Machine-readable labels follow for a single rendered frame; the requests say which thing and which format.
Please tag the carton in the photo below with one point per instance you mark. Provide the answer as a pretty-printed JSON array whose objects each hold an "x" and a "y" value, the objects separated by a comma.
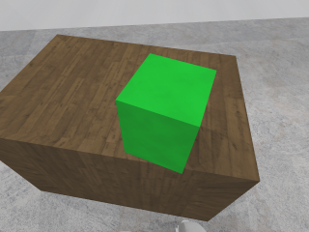
[{"x": 161, "y": 110}]

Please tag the pedestal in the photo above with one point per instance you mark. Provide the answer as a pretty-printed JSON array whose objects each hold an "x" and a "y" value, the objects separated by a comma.
[{"x": 60, "y": 130}]

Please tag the robot right thigh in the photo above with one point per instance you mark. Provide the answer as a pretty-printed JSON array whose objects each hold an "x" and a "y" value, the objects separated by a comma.
[{"x": 189, "y": 226}]

